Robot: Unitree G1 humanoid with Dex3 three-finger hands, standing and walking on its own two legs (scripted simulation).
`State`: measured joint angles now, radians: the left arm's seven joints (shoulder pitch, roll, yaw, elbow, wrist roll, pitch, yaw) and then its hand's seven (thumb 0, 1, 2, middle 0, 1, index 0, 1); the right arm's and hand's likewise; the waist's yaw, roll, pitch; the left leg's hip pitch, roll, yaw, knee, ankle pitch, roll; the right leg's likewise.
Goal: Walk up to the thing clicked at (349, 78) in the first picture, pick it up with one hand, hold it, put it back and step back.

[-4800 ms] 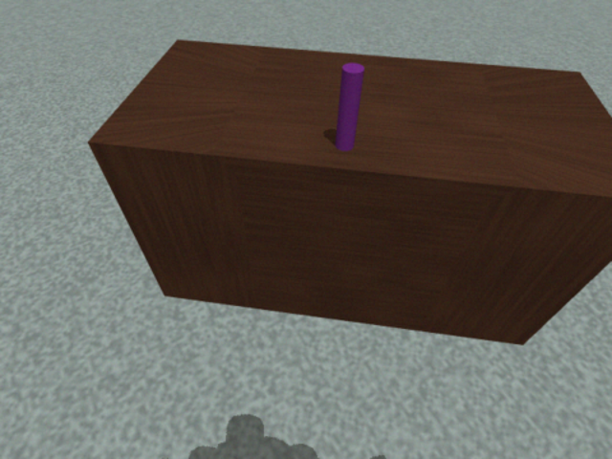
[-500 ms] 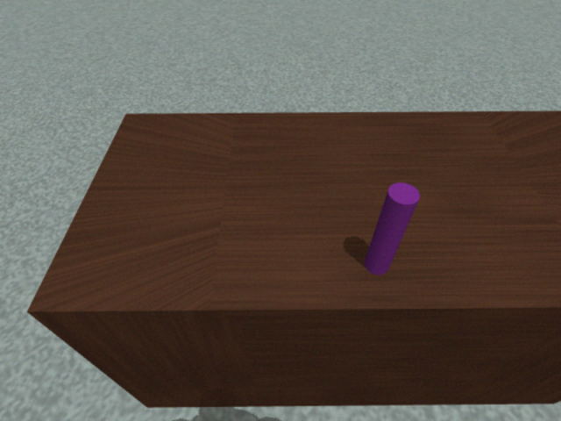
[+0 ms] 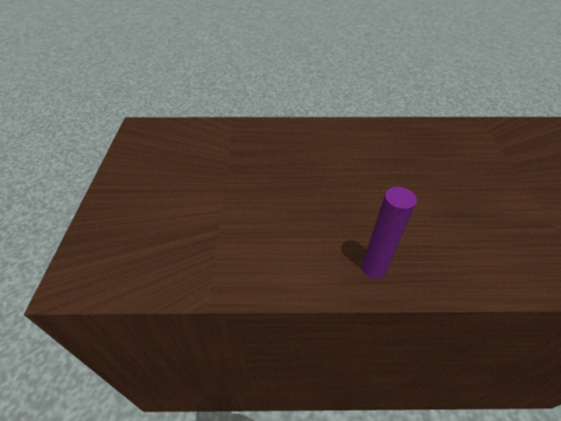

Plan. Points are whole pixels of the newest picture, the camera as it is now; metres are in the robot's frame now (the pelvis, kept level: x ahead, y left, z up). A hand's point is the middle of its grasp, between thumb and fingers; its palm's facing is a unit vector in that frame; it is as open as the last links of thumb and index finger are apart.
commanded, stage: stand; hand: right
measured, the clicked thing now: (385, 237) +0.41 -0.17 +0.01
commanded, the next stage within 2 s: rise first in 1.30 s
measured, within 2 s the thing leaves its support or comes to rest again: neither
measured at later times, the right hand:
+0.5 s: hand out of the picture +0.05 -0.25 -0.16, palm faces -0.04 +0.94 -0.33, open 7.4 cm
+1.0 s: hand out of the picture +0.07 -0.25 -0.16, palm faces -0.04 +0.94 -0.33, open 7.4 cm
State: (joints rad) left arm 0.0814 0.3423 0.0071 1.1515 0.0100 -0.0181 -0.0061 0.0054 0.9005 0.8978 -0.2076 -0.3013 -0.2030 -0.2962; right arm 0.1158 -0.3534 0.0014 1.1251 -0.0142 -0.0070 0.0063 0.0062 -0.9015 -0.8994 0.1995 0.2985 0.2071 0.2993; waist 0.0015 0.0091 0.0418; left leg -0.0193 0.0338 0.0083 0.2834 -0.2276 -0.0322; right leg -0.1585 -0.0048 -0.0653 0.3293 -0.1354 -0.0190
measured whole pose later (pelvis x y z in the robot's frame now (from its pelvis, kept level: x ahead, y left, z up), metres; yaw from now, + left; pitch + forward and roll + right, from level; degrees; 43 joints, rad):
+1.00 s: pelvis +0.00 +0.00 +0.00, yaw +0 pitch -2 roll +0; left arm 0.09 0.35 0.01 1.14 0.01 -0.02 -0.01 0.01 0.90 0.90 -0.21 -0.30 -0.20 -0.30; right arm 0.13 -0.35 0.00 1.11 -0.02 -0.01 0.00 0.01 -0.90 -0.90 0.20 0.30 0.21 0.30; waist 0.00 0.01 0.04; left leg -0.02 0.03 0.01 0.28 -0.23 -0.03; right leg -0.16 -0.01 -0.07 0.33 -0.14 -0.02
